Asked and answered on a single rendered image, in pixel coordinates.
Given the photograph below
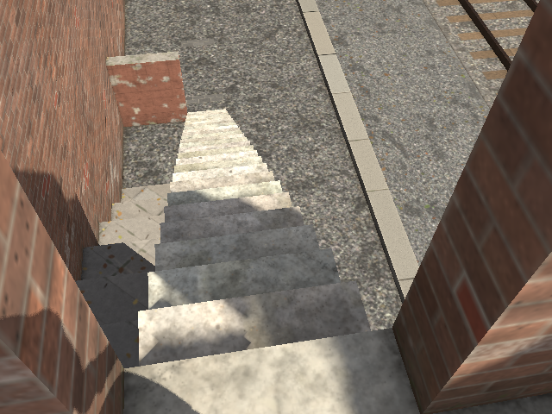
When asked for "stairs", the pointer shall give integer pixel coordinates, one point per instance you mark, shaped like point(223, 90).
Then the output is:
point(236, 268)

